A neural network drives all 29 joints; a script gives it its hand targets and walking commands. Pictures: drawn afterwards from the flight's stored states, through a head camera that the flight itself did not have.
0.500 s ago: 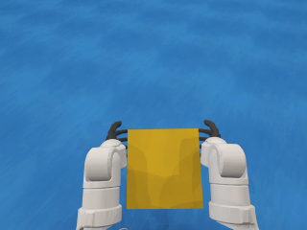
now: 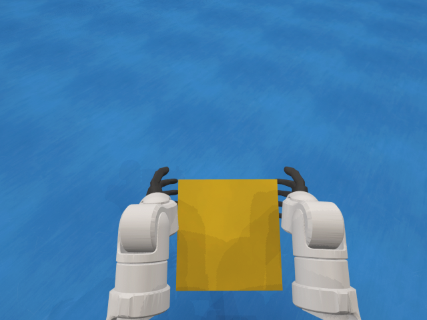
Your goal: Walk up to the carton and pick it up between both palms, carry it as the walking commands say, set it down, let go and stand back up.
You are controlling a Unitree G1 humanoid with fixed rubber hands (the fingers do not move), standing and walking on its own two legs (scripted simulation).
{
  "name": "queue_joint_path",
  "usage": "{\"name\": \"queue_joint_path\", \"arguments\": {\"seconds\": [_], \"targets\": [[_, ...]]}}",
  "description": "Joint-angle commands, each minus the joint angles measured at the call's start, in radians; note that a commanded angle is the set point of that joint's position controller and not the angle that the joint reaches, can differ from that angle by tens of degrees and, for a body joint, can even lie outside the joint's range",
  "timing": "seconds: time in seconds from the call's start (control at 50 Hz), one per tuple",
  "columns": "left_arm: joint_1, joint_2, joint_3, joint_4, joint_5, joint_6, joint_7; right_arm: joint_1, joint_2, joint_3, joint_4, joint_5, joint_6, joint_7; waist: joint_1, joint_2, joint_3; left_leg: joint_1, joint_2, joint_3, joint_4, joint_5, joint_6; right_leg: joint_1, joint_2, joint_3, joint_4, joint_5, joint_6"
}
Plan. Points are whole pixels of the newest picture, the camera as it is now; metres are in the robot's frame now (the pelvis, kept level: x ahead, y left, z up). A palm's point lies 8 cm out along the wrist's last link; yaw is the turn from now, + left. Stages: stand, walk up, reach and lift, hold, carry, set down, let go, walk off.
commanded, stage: carry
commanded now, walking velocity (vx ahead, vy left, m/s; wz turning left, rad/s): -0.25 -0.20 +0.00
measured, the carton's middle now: (224, 227) +0.33 +0.01 -0.04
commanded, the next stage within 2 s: none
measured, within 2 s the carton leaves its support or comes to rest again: neither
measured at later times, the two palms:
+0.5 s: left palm out of the picture +0.11 -0.01 +0.06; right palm out of the picture +0.12 -0.25 +0.08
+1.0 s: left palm out of the picture -0.08 -0.16 +0.07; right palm out of the picture -0.08 -0.40 +0.08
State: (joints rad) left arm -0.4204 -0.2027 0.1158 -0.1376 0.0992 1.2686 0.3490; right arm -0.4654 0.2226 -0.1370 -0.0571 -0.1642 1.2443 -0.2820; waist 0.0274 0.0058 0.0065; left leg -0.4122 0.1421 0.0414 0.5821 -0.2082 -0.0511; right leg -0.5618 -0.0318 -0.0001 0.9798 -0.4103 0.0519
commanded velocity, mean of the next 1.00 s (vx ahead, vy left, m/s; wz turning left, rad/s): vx -0.25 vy -0.20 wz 0.00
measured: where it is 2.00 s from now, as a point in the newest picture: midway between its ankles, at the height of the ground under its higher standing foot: outside the picture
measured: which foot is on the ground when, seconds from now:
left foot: down 0.00-0.10, up 0.12-0.34, down 0.36-0.66, up 0.68-0.92, down 0.94-1.00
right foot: up 0.00-0.08, down 0.10-0.38, up 0.40-0.62, down 0.64-0.94, up 0.96-1.00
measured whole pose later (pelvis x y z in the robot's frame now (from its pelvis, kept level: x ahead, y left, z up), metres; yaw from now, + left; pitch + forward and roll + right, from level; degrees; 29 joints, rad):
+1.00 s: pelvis -0.39 -0.28 -0.01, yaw +1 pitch +3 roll -1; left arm -0.42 -0.20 0.14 -0.09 0.18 1.22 0.22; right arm -0.47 0.22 -0.13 -0.06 -0.12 1.23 -0.37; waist -0.05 -0.01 -0.02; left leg -0.40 0.05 0.09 0.66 -0.32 0.03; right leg -0.60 0.02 -0.09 0.76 -0.34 -0.01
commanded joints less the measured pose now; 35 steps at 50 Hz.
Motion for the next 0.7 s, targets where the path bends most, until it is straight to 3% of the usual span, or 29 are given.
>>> {"name": "queue_joint_path", "arguments": {"seconds": [0.0,0.04,0.06,0.08,0.1,0.12,0.14,0.18,0.2,0.24,0.28,0.3,0.32,0.34,0.36,0.38,0.4,0.42,0.44,0.48,0.54,0.58,0.6,0.62,0.64,0.66,0.68], "targets": [[-0.539,-1.068,-0.620,-0.019,-0.465,-0.022,-0.446,-0.453,1.019,0.516,-0.070,0.398,-0.028,0.391,-0.059,0.287,-0.440,0.321,0.188,-0.101,-0.085,0.643,0.149,0.075,0.001,-0.075,-0.177,-0.060,0.008],[-0.510,-1.072,-0.599,0.027,-0.461,-0.014,-0.452,-0.441,1.011,0.513,-0.056,0.379,-0.030,0.384,-0.053,0.316,-0.453,0.313,0.179,-0.099,-0.066,0.594,0.126,0.154,0.022,-0.123,-0.384,-0.019,0.003],[-0.492,-1.081,-0.592,0.048,-0.459,-0.012,-0.456,-0.432,1.008,0.513,-0.052,0.372,-0.031,0.382,-0.045,0.275,-0.467,0.253,0.150,-0.079,-0.034,0.509,0.087,0.250,0.002,-0.115,-0.522,0.056,-0.010],[-0.480,-1.086,-0.580,0.061,-0.458,-0.011,-0.460,-0.424,1.007,0.516,-0.051,0.369,-0.032,0.379,-0.037,0.135,-0.466,0.154,0.100,-0.049,0.035,0.345,0.035,0.342,-0.075,-0.046,-0.650,0.137,-0.023],[-0.467,-1.094,-0.562,0.094,-0.449,-0.018,-0.466,-0.437,1.012,0.534,-0.063,0.375,-0.034,0.378,-0.022,-0.172,-0.450,-0.089,-0.037,0.053,0.136,-0.077,-0.018,0.412,-0.291,0.196,-0.692,0.420,-0.097],[-0.470,-1.109,-0.529,0.092,-0.426,-0.036,-0.473,-0.526,1.059,0.589,-0.122,0.408,-0.035,0.378,-0.022,-0.401,-0.454,-0.153,-0.112,0.081,0.370,-0.397,-0.012,0.355,-0.359,0.239,-0.608,0.659,-0.211],[-0.496,-1.117,-0.522,0.056,-0.429,-0.039,-0.472,-0.573,1.090,0.606,-0.132,0.432,-0.036,0.381,-0.015,-0.371,-0.449,-0.166,-0.129,-0.009,0.573,-0.425,0.010,0.336,-0.313,0.173,-0.574,0.759,-0.256],[-0.501,-1.106,-0.514,-0.006,-0.409,-0.049,-0.468,-0.595,1.098,0.632,-0.183,0.477,-0.037,0.385,-0.031,-0.235,-0.461,-0.162,-0.107,-0.017,0.626,-0.317,0.021,0.375,-0.239,0.016,-0.525,0.734,-0.218],[-0.497,-1.103,-0.514,-0.022,-0.397,-0.054,-0.459,-0.602,1.094,0.644,-0.196,0.492,-0.034,0.388,-0.035,-0.208,-0.465,-0.165,-0.094,0.002,0.553,-0.284,0.015,0.415,-0.212,-0.010,-0.489,0.738,-0.208],[-0.484,-1.086,-0.508,-0.057,-0.371,-0.062,-0.440,-0.592,1.075,0.654,-0.196,0.509,-0.024,0.393,-0.028,-0.199,-0.482,-0.139,-0.102,0.031,0.381,-0.277,0.009,0.479,-0.196,0.015,-0.462,0.735,-0.223],[-0.460,-1.065,-0.511,-0.069,-0.346,-0.064,-0.423,-0.529,1.070,0.630,-0.140,0.509,-0.009,0.400,-0.022,-0.214,-0.510,-0.072,-0.116,0.034,0.229,-0.273,0.030,0.510,-0.217,0.080,-0.492,0.671,-0.251],[-0.442,-1.061,-0.516,-0.060,-0.334,-0.063,-0.416,-0.495,1.072,0.617,-0.111,0.506,-0.003,0.404,-0.026,-0.201,-0.521,-0.027,-0.111,0.031,0.123,-0.248,0.046,0.512,-0.217,0.093,-0.496,0.634,-0.249],[-0.420,-1.062,-0.522,-0.045,-0.324,-0.061,-0.410,-0.463,1.077,0.604,-0.083,0.503,0.000,0.410,-0.037,-0.154,-0.526,0.057,-0.084,0.014,-0.043,-0.175,0.061,0.473,-0.198,0.084,-0.466,0.580,-0.224],[-0.398,-1.062,-0.530,-0.023,-0.320,-0.061,-0.407,-0.446,1.080,0.593,-0.057,0.501,0.000,0.417,-0.048,-0.056,-0.523,0.221,0.014,-0.075,-0.236,-0.045,0.073,0.336,-0.159,0.062,-0.413,0.480,-0.165],[-0.382,-1.069,-0.533,-0.021,-0.325,-0.065,-0.416,-0.414,1.088,0.581,-0.030,0.493,-0.010,0.421,-0.049,0.181,-0.491,0.370,0.300,-0.413,-0.208,0.203,0.164,0.046,-0.070,0.017,-0.312,0.126,-0.079],[-0.444,-1.093,-0.567,-0.084,-0.344,-0.065,-0.423,-0.416,1.114,0.587,-0.023,0.485,-0.028,0.428,-0.056,0.388,-0.412,0.301,0.471,-0.545,-0.218,0.482,0.296,-0.130,0.001,-0.034,-0.035,-0.186,-0.040],[-0.490,-1.112,-0.584,-0.081,-0.356,-0.068,-0.420,-0.446,1.111,0.587,-0.045,0.482,-0.022,0.435,-0.061,0.253,-0.391,0.257,0.415,-0.458,-0.201,0.553,0.297,-0.097,0.000,0.090,0.133,-0.149,-0.045],[-0.531,-1.104,-0.600,-0.095,-0.378,-0.069,-0.424,-0.439,1.101,0.573,-0.047,0.469,-0.023,0.438,-0.062,0.156,-0.403,0.229,0.338,-0.332,-0.171,0.481,0.253,-0.067,0.000,0.115,0.217,-0.060,-0.043],[-0.554,-1.094,-0.624,-0.116,-0.408,-0.070,-0.429,-0.438,1.090,0.566,-0.059,0.464,-0.028,0.435,-0.055,0.132,-0.404,0.222,0.266,-0.221,-0.150,0.421,0.207,-0.055,-0.011,0.114,0.243,0.021,-0.031],[-0.584,-1.071,-0.643,-0.145,-0.444,-0.064,-0.433,-0.466,1.074,0.551,-0.097,0.453,-0.037,0.418,-0.043,0.167,-0.418,0.252,0.172,-0.086,-0.113,0.414,0.156,-0.020,-0.013,0.032,0.127,0.044,-0.007],[-0.565,-1.065,-0.644,-0.108,-0.474,-0.039,-0.439,-0.455,1.030,0.531,-0.118,0.416,-0.037,0.392,-0.057,0.241,-0.443,0.273,0.187,-0.108,-0.135,0.398,0.157,0.073,-0.009,-0.046,-0.097,-0.057,-0.002],[-0.529,-1.058,-0.616,-0.038,-0.470,-0.022,-0.448,-0.432,1.012,0.522,-0.092,0.388,-0.032,0.381,-0.062,0.287,-0.446,0.266,0.188,-0.116,-0.145,0.339,0.142,0.146,0.018,-0.095,-0.275,-0.068,-0.003],[-0.503,-1.065,-0.603,0.000,-0.465,-0.016,-0.453,-0.427,1.008,0.519,-0.077,0.377,-0.030,0.379,-0.051,0.283,-0.457,0.245,0.172,-0.104,-0.119,0.306,0.117,0.212,0.027,-0.120,-0.416,-0.014,-0.010],[-0.479,-1.073,-0.591,0.030,-0.461,-0.012,-0.458,-0.410,1.004,0.518,-0.066,0.368,-0.029,0.377,-0.046,0.217,-0.464,0.178,0.132,-0.077,-0.062,0.251,0.079,0.309,-0.006,-0.092,-0.546,0.031,-0.022],[-0.463,-1.079,-0.579,0.051,-0.461,-0.011,-0.463,-0.405,1.004,0.520,-0.055,0.363,-0.029,0.373,-0.034,0.045,-0.439,0.064,0.065,-0.034,0.036,0.132,0.028,0.375,-0.115,0.015,-0.666,0.118,-0.041],[-0.439,-1.083,-0.545,0.101,-0.431,-0.027,-0.472,-0.456,1.021,0.557,-0.086,0.380,-0.033,0.379,-0.013,-0.352,-0.414,-0.197,-0.116,0.136,0.224,-0.284,-0.027,0.375,-0.361,0.317,-0.710,0.336,-0.158],[-0.467,-1.100,-0.524,0.078,-0.426,-0.034,-0.480,-0.526,1.069,0.594,-0.100,0.403,-0.032,0.375,-0.012,-0.409,-0.394,-0.187,-0.135,0.013,0.528,-0.429,0.004,0.282,-0.354,0.275,-0.651,0.532,-0.256]]}}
